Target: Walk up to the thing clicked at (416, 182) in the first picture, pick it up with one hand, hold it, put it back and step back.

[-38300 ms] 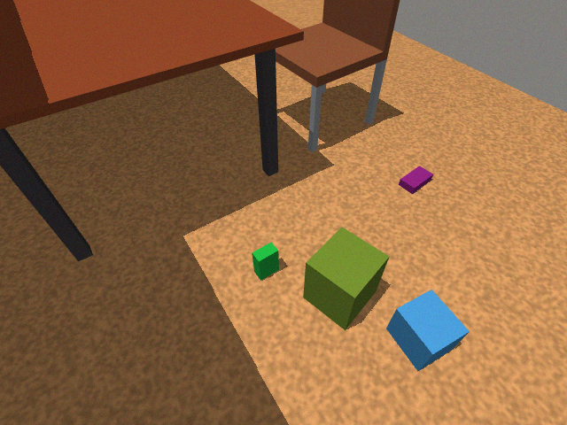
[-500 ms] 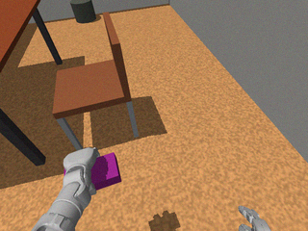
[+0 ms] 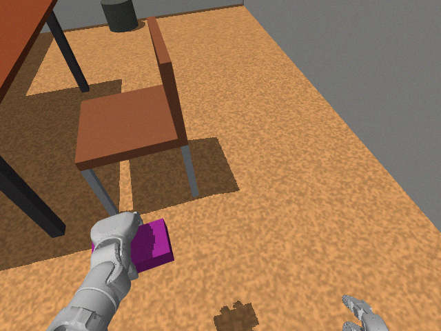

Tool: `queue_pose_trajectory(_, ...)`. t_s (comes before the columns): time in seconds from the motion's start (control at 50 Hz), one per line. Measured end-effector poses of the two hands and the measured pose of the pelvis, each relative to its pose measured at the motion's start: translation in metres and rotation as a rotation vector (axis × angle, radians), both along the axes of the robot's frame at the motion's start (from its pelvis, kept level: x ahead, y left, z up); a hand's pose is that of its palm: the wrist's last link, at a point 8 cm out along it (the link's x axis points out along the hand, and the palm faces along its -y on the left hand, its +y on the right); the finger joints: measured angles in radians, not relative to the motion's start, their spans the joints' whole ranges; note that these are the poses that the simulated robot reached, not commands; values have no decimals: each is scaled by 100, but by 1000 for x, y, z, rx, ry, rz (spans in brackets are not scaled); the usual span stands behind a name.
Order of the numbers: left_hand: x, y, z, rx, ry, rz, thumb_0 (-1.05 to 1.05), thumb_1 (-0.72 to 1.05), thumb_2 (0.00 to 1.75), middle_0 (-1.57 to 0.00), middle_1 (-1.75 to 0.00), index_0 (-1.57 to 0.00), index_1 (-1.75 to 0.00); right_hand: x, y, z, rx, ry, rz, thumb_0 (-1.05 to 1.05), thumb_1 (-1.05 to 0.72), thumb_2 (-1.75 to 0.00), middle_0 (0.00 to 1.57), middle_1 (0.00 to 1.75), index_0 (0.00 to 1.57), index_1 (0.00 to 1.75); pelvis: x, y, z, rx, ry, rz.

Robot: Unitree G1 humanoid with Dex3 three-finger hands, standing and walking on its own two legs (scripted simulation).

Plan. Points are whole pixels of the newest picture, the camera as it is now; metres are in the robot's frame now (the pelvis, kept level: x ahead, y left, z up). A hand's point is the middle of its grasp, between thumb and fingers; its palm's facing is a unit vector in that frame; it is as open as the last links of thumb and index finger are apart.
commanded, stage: hold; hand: left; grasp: from above
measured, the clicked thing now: (132, 250) +0.31 +0.22 -0.07
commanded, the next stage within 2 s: crouch in 0.12 s
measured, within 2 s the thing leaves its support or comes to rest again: neither
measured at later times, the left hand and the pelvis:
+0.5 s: hand (127, 261) +0.29 +0.22 -0.07, palm faces -0.45 -0.15 -0.88, open 11.1 cm; pelvis +0.00 +0.00 +0.00, yaw +0 degrees
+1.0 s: hand (151, 271) +0.36 +0.24 -0.30, palm faces -0.37 -0.11 -0.92, open 11.1 cm; pelvis -0.05 +0.01 -0.18, yaw -1 degrees
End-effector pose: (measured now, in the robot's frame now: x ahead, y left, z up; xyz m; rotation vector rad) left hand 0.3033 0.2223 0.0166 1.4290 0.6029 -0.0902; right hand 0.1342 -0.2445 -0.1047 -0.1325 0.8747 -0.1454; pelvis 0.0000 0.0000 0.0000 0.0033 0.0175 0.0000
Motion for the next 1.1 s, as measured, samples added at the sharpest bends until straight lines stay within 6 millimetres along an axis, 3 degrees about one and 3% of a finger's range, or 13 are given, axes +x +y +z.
queue_pose_trajectory(0.38,-2,2,-3,5,9,-1,-1,-11,57,-55,-62,-58,-60,2,2,3,-1,-8,4,1,-88,-89,20,30,20,30,0,1,0,0,-1,2)
queue_pose_trajectory(0.48,-6,2,-23,7,32,-16,-1,-11,57,-55,-62,-58,-60,-3,1,2,-9,10,9,1,-88,-89,20,30,20,30,-3,1,-1,-1,12,8)
queue_pose_trajectory(0.62,-7,4,-72,30,67,-37,-1,-10,57,-54,-62,-58,-60,-30,-8,-15,-44,106,-6,1,-88,-89,20,30,20,30,-10,2,-15,-6,91,9)
queue_pose_trajectory(0.74,9,7,-130,55,39,-68,-1,-10,54,-55,-61,-58,-58,-73,-25,-55,-100,220,-38,1,-88,-88,20,30,20,30,-23,3,-56,-16,236,6)
queue_pose_trajectory(0.92,47,17,-222,79,-40,-16,-1,-10,51,-57,-59,-61,-56,-140,-29,-145,-127,393,-92,1,-88,-88,20,30,20,30,-42,8,-143,-36,449,-5)
queue_pose_trajectory(1.0,57,19,-262,69,-36,10,-1,-11,51,-57,-59,-61,-55,-158,-19,-185,-104,443,-105,1,-88,-88,20,30,20,30,-50,10,-178,-43,510,-9)
queue_pose_trajectory(1.1,60,22,-312,53,1,5,-1,-10,49,-57,-59,-61,-55,-165,-4,-229,-71,468,-94,1,-88,-88,20,30,20,30,-57,12,-216,-51,569,-14)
